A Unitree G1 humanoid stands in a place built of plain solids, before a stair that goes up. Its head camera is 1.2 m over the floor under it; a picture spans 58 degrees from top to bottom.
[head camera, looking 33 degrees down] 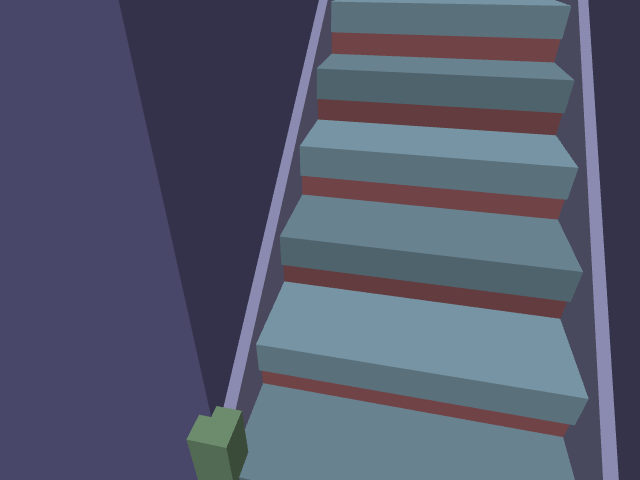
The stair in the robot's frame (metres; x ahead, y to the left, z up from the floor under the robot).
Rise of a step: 0.18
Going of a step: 0.25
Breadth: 0.80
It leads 12 degrees to the right of straight ahead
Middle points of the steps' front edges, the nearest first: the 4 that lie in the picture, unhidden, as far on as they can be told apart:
0.72 -0.22 0.36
0.96 -0.28 0.53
1.20 -0.33 0.71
1.45 -0.38 0.89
